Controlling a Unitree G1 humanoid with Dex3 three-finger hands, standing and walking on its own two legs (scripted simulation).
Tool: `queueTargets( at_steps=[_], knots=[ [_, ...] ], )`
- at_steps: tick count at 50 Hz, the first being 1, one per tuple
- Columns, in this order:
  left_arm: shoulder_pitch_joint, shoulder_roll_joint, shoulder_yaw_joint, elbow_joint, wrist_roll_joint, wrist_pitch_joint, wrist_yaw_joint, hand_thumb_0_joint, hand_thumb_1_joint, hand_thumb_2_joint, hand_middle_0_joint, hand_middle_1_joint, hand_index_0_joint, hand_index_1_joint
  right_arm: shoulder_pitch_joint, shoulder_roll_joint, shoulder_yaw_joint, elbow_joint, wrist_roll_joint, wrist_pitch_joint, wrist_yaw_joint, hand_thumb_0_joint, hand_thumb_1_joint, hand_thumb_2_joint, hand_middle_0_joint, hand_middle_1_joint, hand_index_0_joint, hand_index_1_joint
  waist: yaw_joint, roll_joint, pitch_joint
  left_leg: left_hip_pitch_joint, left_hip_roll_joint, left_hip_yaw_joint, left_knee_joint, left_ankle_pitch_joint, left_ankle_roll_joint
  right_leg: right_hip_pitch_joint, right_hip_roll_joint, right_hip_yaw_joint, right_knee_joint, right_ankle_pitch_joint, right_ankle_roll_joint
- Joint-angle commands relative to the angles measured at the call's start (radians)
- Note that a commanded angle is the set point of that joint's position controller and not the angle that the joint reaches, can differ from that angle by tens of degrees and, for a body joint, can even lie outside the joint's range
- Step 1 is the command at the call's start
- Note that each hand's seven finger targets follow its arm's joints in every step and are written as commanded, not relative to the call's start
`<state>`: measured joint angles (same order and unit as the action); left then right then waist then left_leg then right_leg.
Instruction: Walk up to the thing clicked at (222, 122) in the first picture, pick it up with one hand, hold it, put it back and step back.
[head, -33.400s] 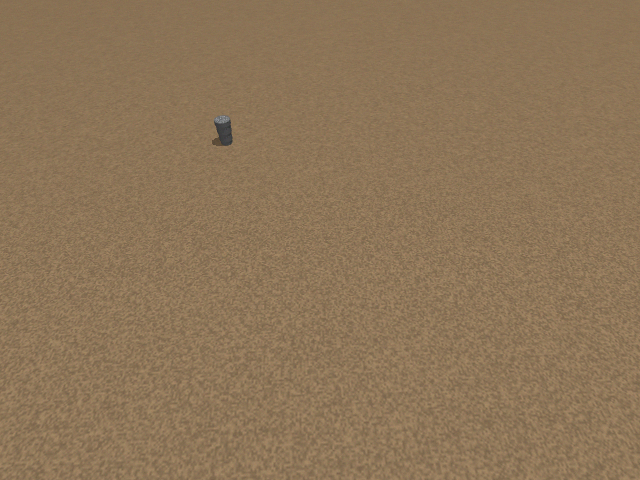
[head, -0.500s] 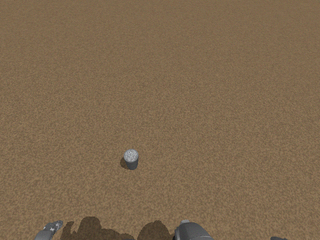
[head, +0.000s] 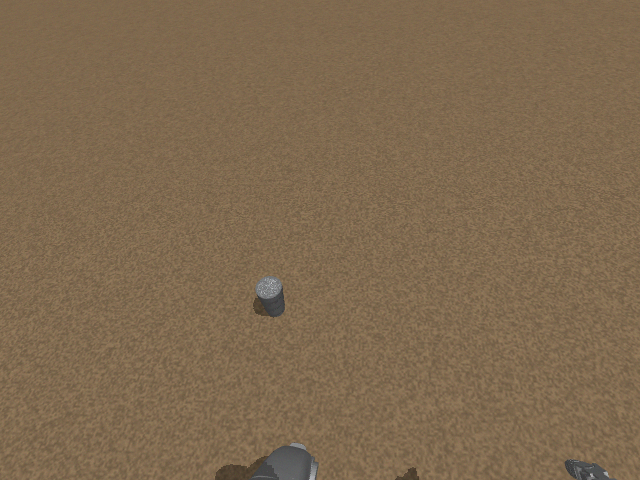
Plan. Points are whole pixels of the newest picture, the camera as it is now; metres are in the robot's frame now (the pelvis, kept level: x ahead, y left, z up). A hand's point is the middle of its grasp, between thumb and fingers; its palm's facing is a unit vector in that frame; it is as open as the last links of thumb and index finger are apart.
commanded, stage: step back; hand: left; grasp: from the side
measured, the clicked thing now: (272, 298) +0.76 +0.27 -0.69
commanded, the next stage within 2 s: stand in 1.72 s
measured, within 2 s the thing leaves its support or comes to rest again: neither
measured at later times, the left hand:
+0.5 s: hand out of the picture -0.08 +0.24 -0.15, palm faces +0.09 -0.93 -0.36, open 7.4 cm
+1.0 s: hand out of the picture -0.23 +0.24 -0.14, palm faces +0.12 -0.90 -0.42, open 7.4 cm
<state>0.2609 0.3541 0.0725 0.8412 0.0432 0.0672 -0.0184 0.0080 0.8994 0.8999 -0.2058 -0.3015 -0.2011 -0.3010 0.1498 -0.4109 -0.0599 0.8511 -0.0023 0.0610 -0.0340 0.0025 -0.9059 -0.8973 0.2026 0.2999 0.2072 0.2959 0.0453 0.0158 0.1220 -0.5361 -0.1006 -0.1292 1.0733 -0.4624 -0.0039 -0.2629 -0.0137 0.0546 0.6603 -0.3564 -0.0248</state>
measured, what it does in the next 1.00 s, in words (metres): walks backwards: left foot, then right foot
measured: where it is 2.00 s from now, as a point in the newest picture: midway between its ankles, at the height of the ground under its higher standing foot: outside the picture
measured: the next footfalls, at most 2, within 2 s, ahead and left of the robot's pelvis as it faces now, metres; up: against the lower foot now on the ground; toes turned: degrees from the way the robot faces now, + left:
left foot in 0.24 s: -0.07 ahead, +0.10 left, +0.00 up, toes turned +5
right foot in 0.58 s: -0.19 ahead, -0.18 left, +0.00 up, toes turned +5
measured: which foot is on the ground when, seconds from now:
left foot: up 0.00-0.22, down 0.24-0.62, up 0.64-0.86, down 0.88-1.00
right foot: down 0.00-0.26, up 0.28-0.56, down 0.58-0.92, up 0.94-1.00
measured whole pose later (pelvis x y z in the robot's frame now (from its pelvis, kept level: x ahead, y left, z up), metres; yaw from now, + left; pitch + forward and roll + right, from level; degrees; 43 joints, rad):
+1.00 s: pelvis -0.25 -0.05 +0.00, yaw +6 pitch -3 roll +2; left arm 0.24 0.41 0.07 0.96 0.03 0.02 -0.01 0.01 0.90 0.90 -0.20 -0.30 -0.20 -0.30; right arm 0.27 -0.35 -0.06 0.99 -0.04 0.00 0.03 0.00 -0.91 -0.90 0.20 0.30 0.21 0.30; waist 0.02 -0.02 0.06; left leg -0.21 -0.04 -0.04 0.56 -0.31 0.02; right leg -0.33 -0.04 0.02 0.84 -0.49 -0.02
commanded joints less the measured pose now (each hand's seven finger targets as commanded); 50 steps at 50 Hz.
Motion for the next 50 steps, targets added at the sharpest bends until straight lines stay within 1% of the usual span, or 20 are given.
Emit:
queueTargets(
  at_steps=[1, 7, 11, 13, 14, 15, 18, 25, 28, 29, 30, 31, 32, 35, 40, 44, 45, 47, 48, 50],
  knots=[
    [-0.145, 0.249, 0.084, -0.142, 0.005, -0.045, 0.035, 0.0, 0.9, 0.9, -0.2, -0.3, -0.2, -0.3, 0.062, -0.152, -0.032, -0.062, -0.006, -0.043, -0.017, 0.0, -0.9, -0.9, 0.2, 0.3, 0.2, 0.3, -0.049, -0.183, -0.065, 0.018, -0.037, -0.006, 0.145, 0.024, -0.007, -0.035, -0.141, 0.093, -0.206, 0.421, -0.118],
    [-0.057, 0.251, 0.081, -0.157, 0.002, -0.034, 0.059, 0.0, 0.9, 0.9, -0.2, -0.3, -0.2, -0.3, 0.055, -0.138, -0.029, -0.085, -0.019, -0.06, -0.013, 0.0, -0.9, -0.9, 0.2, 0.3, 0.2, 0.3, 0.009, -0.212, -0.165, 0.055, 0.08, 0.066, -0.269, -0.071, -0.01, 0.233, -0.27, 0.184, -0.13, 0.585, -0.197],
    [-0.126, 0.24, 0.06, -0.179, -0.019, -0.012, 0.047, 0.0, 0.9, 0.9, -0.2, -0.3, -0.2, -0.3, 0.174, -0.147, -0.047, -0.027, -0.025, -0.062, -0.004, 0.0, -0.9, -0.9, 0.2, 0.3, 0.2, 0.3, -0.046, -0.124, -0.231, 0.299, 0.069, 0.13, -0.673, 0.296, 0.025, 0.136, -0.199, 0.103, 0.008, 0.474, -0.11],
    [-0.111, 0.18, 0.042, -0.188, -0.031, -0.011, 0.039, 0.0, 0.9, 0.9, -0.2, -0.3, -0.2, -0.3, 0.125, -0.274, -0.075, -0.049, -0.043, -0.058, -0.003, 0.0, -0.9, -0.9, 0.2, 0.3, 0.2, 0.3, -0.023, 0.16, -0.215, 0.41, 0.371, -0.278, -0.686, 0.539, 0.163, -0.178, 0.004, -0.021, 0.224, 0.028, -0.013],
    [-0.177, 0.216, 0.061, -0.196, -0.032, -0.01, 0.051, 0.0, 0.9, 0.9, -0.2, -0.3, -0.2, -0.3, 0.082, -0.355, -0.084, -0.076, -0.037, -0.055, 0.004, 0.0, -0.9, -0.9, 0.2, 0.3, 0.2, 0.3, -0.081, 0.24, -0.183, 0.256, 0.516, -0.41, -0.719, 0.582, 0.32, -0.172, 0.069, 0.01, 0.412, -0.305, 0.012],
    [-0.189, 0.248, 0.068, -0.182, -0.023, -0.008, 0.053, 0.0, 0.9, 0.9, -0.2, -0.3, -0.2, -0.3, 0.022, -0.347, -0.088, -0.087, -0.039, -0.064, -0.006, 0.0, -0.9, -0.9, 0.2, 0.3, 0.2, 0.3, -0.066, 0.22, -0.13, 0.148, 0.564, -0.462, -0.74, 0.565, 0.355, -0.136, 0.033, 0.117, 0.557, -0.305, 0.011],
    [-0.11, 0.216, 0.064, -0.12, -0.037, -0.008, 0.042, 0.0, 0.9, 0.9, -0.2, -0.3, -0.2, -0.3, -0.036, -0.212, -0.046, -0.097, -0.044, -0.061, -0.012, 0.0, -0.9, -0.9, 0.2, 0.3, 0.2, 0.3, -0.003, 0.064, -0.117, 0.241, 0.35, -0.095, -0.63, 0.7, 0.238, -0.203, 0.105, 0.136, 0.627, -0.178, 0.0],
    [-0.063, 0.193, 0.04, -0.062, -0.031, -0.069, 0.042, 0.0, 0.9, 0.9, -0.2, -0.3, -0.2, -0.3, 0.015, -0.21, -0.054, -0.079, -0.042, -0.039, 0.014, 0.0, -0.9, -0.9, 0.2, 0.3, 0.2, 0.3, -0.075, 0.207, -0.188, 0.444, 0.307, -0.048, -0.567, 0.415, 0.228, -0.114, 0.027, -0.033, 0.041, -0.138, 0.048],
    [0.039, 0.19, 0.045, 0.028, -0.018, -0.094, 0.048, 0.0, 0.9, 0.9, -0.2, -0.3, -0.2, -0.3, -0.011, -0.216, -0.053, -0.064, -0.029, -0.011, 0.029, 0.0, -0.9, -0.9, 0.2, 0.3, 0.2, 0.3, -0.031, 0.175, -0.22, 0.329, 0.259, 0.009, -0.452, 0.276, 0.162, 0.111, 0.056, -0.092, -0.334, 0.073, 0.018],
    [0.048, 0.239, 0.059, 0.042, -0.003, -0.101, 0.05, 0.0, 0.9, 0.9, -0.2, -0.3, -0.2, -0.3, -0.01, -0.171, -0.038, -0.072, -0.024, -0.01, 0.03, 0.0, -0.9, -0.9, 0.2, 0.3, 0.2, 0.3, -0.025, 0.072, -0.208, 0.164, 0.213, 0.03, -0.367, 0.168, 0.121, 0.202, 0.008, 0.046, -0.291, 0.059, -0.007],
    [0.04, 0.309, 0.076, 0.032, 0.01, -0.106, 0.05, 0.0, 0.9, 0.9, -0.2, -0.3, -0.2, -0.3, -0.018, -0.118, -0.02, -0.093, -0.018, -0.015, 0.032, 0.0, -0.9, -0.9, 0.2, 0.3, 0.2, 0.3, -0.022, -0.125, -0.166, -0.057, 0.106, 0.048, -0.256, -0.008, 0.053, 0.222, -0.174, 0.352, -0.335, -0.085, -0.068],
    [-0.05, 0.421, 0.098, -0.009, 0.011, -0.101, 0.053, 0.0, 0.9, 0.9, -0.2, -0.3, -0.2, -0.3, -0.089, -0.155, -0.038, -0.104, -0.023, -0.012, 0.02, 0.0, -0.9, -0.9, 0.2, 0.3, 0.2, 0.3, 0.024, -0.213, -0.111, 0.024, 0.093, -0.03, -0.135, -0.112, 0.008, -0.093, -0.395, 0.553, -0.407, -0.251, -0.228],
    [-0.149, 0.423, 0.094, -0.033, 0.01, -0.101, 0.056, 0.0, 0.9, 0.9, -0.2, -0.3, -0.2, -0.3, -0.084, -0.211, -0.064, -0.083, -0.025, -0.011, 0.019, 0.0, -0.9, -0.9, 0.2, 0.3, 0.2, 0.3, -0.002, -0.211, -0.015, 0.109, 0.13, -0.089, -0.015, -0.076, -0.002, -0.274, -0.434, 0.603, -0.441, -0.327, -0.261],
    [-0.201, 0.285, 0.06, -0.022, 0.002, -0.112, 0.055, 0.0, 0.9, 0.9, -0.2, -0.3, -0.2, -0.3, -0.009, -0.173, -0.048, -0.015, -0.008, -0.026, 0.032, 0.0, -0.9, -0.9, 0.2, 0.3, 0.2, 0.3, -0.069, -0.103, 0.03, 0.084, 0.053, -0.045, -0.025, 0.046, -0.001, -0.164, -0.22, 0.21, -0.325, -0.049, -0.156],
    [-0.036, 0.298, 0.073, 0.027, 0.011, -0.115, 0.036, 0.0, 0.9, 0.9, -0.2, -0.3, -0.2, -0.3, -0.04, -0.142, -0.029, -0.01, -0.029, -0.059, 0.046, 0.0, -0.9, -0.9, 0.2, 0.3, 0.2, 0.3, 0.029, -0.223, -0.034, 0.043, 0.079, 0.06, -0.343, -0.021, -0.017, 0.086, -0.183, 0.206, -0.325, -0.245, -0.133],
    [-0.072, 0.279, 0.056, 0.011, -0.004, -0.089, 0.023, 0.0, 0.9, 0.9, -0.2, -0.3, -0.2, -0.3, 0.062, -0.145, -0.046, 0.046, -0.033, -0.091, 0.044, 0.0, -0.9, -0.9, 0.2, 0.3, 0.2, 0.3, -0.029, -0.182, -0.095, 0.336, 0.052, 0.142, -0.725, 0.105, 0.004, 0.013, -0.179, 0.12, -0.175, -0.045, -0.112],
    [-0.056, 0.228, 0.035, 0.009, -0.004, -0.086, 0.023, 0.0, 0.9, 0.9, -0.2, -0.3, -0.2, -0.3, 0.106, -0.17, -0.063, 0.065, -0.041, -0.098, 0.038, 0.0, -0.9, -0.9, 0.2, 0.3, 0.2, 0.3, -0.043, -0.088, -0.139, 0.48, 0.099, 0.031, -0.727, 0.136, 0.021, -0.085, -0.148, 0.08, -0.042, 0.005, -0.074],
    [-0.121, 0.213, 0.034, 0.005, -0.026, -0.089, 0.026, 0.0, 0.9, 0.9, -0.2, -0.3, -0.2, -0.3, 0.125, -0.325, -0.092, 0.059, -0.044, -0.102, 0.037, 0.0, -0.9, -0.9, 0.2, 0.3, 0.2, 0.3, -0.079, 0.152, -0.105, 0.455, 0.426, -0.494, -0.859, -0.26, 0.222, -0.33, 0.007, -0.071, 0.235, -0.214, 0.001],
    [-0.153, 0.28, 0.049, 0.006, -0.015, -0.094, 0.026, 0.0, 0.9, 0.9, -0.2, -0.3, -0.2, -0.3, 0.099, -0.339, -0.101, 0.055, -0.036, -0.1, 0.041, 0.0, -0.9, -0.9, 0.2, 0.3, 0.2, 0.3, -0.086, 0.119, -0.031, 0.308, 0.454, -0.496, -0.883, -0.336, 0.274, -0.276, -0.038, -0.003, 0.29, -0.22, -0.007],
    [-0.098, 0.253, 0.044, 0.019, -0.024, -0.101, 0.014, 0.0, 0.9, 0.9, -0.2, -0.3, -0.2, -0.3, 0.049, -0.247, -0.073, 0.042, -0.044, -0.102, 0.041, 0.0, -0.9, -0.9, 0.2, 0.3, 0.2, 0.3, -0.046, 0.097, -0.001, 0.341, 0.355, -0.301, -0.84, -0.193, 0.221, -0.278, -0.049, 0.005, 0.223, -0.171, -0.012]
  ],
)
